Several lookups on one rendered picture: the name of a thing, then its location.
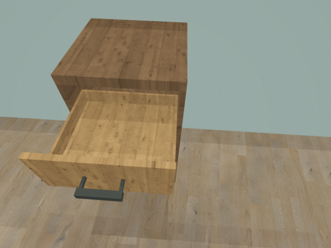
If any drawer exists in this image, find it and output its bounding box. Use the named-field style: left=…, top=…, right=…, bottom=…
left=18, top=89, right=178, bottom=195

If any cabinet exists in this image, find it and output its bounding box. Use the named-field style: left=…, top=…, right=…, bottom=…
left=51, top=18, right=187, bottom=179

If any handle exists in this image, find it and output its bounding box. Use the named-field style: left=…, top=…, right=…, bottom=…
left=74, top=176, right=125, bottom=202

